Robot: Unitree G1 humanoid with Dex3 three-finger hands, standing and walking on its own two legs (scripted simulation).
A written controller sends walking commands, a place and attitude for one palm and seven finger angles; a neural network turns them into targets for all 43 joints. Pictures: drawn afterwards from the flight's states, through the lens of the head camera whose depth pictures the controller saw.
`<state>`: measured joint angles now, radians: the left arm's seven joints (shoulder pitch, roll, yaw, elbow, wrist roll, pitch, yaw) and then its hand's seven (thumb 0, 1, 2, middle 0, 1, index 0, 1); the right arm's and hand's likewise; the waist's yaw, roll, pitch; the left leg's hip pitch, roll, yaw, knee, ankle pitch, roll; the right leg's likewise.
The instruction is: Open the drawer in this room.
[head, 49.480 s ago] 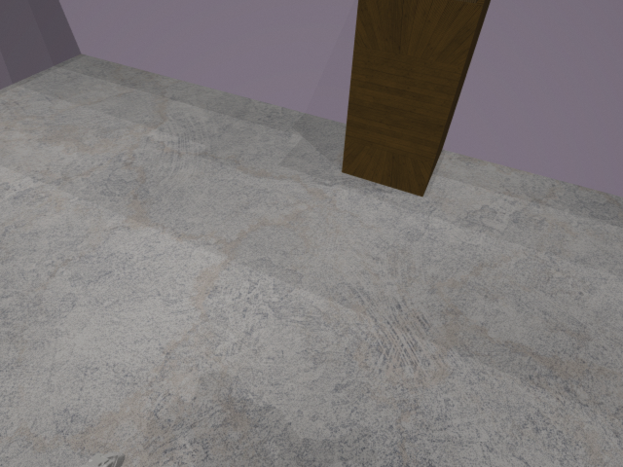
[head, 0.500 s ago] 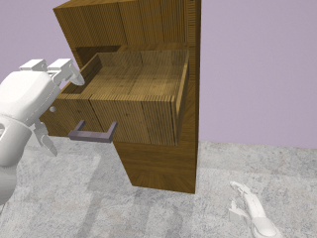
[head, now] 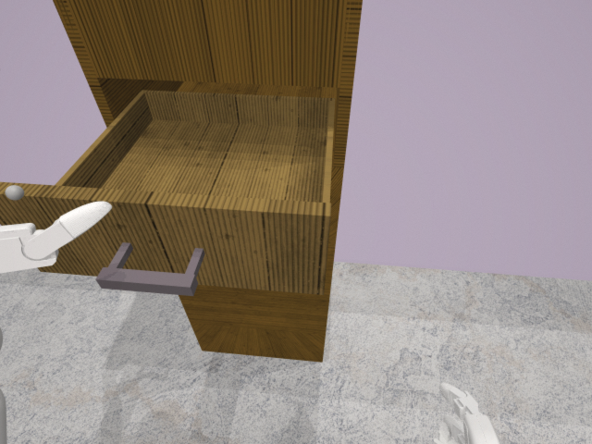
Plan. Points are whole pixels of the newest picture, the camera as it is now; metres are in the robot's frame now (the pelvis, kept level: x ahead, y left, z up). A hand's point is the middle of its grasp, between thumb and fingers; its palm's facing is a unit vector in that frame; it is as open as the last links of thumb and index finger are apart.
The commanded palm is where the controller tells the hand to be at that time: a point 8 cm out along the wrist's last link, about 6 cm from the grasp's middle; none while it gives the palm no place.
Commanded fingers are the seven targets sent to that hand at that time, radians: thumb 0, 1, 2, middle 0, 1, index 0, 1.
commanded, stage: draw the hand back to the body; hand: left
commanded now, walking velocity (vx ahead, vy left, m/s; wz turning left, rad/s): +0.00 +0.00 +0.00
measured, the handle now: (154, 267) +0.26 +0.20 +0.15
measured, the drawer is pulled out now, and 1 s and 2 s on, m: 0.29 0.29 0.29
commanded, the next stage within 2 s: step back with the hand held close in 0.54 s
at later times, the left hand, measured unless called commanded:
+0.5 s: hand out of the picture +0.17 +0.24 +0.33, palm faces +0.62 -0.75 -0.24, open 7.7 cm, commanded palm +0.12 +0.28 +0.32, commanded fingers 0.00 0.90 0.90 -0.20 -0.30 -0.20 -0.30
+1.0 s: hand out of the picture +0.16 +0.23 +0.31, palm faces +0.58 -0.68 -0.45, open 7.4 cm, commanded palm +0.09 +0.29 +0.32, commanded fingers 0.00 0.90 0.90 -0.20 -0.30 -0.20 -0.30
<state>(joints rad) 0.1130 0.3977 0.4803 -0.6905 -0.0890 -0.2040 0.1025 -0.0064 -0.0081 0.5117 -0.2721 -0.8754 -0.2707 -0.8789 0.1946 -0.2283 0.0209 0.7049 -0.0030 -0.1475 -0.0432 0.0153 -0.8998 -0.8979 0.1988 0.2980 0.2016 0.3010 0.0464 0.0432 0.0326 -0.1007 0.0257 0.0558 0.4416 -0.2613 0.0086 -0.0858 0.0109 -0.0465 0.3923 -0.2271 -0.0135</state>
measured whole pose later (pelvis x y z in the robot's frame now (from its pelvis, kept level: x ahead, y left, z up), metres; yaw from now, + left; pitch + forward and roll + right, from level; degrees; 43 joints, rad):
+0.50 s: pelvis +0.00 +0.00 +0.00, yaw +1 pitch -5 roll -1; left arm 0.13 0.40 0.52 -0.67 -0.09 -0.16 0.12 0.00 0.80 0.86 -0.22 -0.36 -0.21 -0.36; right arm 0.14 -0.20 0.03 0.67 0.00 -0.11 -0.04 0.01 -0.90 -0.90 0.20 0.30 0.20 0.30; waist 0.09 0.06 0.01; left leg -0.11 0.02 0.04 0.45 -0.26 0.01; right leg -0.08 0.01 -0.07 0.40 -0.23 -0.01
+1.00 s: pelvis -0.04 +0.01 -0.01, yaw +1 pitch +1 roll -1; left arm 0.28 0.57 0.66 -0.76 -0.07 -0.24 0.14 0.00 0.88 0.89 -0.21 -0.30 -0.21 -0.31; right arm 0.20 -0.25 -0.02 0.61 0.03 -0.05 -0.05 0.01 -0.90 -0.90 0.20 0.30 0.20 0.30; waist -0.02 0.02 0.00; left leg -0.33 0.02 0.04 0.54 -0.23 0.02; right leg -0.31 0.00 -0.06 0.48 -0.19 0.00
